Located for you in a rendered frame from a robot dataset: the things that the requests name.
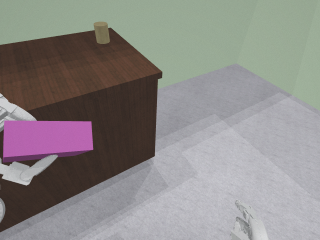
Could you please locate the table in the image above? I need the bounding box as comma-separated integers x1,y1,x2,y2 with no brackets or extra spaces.
0,27,163,232

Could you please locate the sponge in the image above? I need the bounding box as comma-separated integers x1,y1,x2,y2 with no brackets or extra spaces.
3,120,94,163

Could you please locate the robot left hand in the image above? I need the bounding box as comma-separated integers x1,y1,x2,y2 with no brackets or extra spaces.
0,93,58,186

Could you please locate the robot right hand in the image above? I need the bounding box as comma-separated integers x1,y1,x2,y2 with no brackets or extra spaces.
231,199,270,240

